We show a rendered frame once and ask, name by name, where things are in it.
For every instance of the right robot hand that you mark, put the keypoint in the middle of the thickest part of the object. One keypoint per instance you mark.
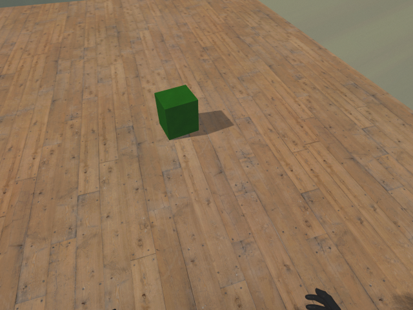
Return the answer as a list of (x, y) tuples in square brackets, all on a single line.
[(324, 298)]

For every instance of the carton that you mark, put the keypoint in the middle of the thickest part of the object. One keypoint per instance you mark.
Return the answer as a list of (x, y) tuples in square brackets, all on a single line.
[(177, 110)]

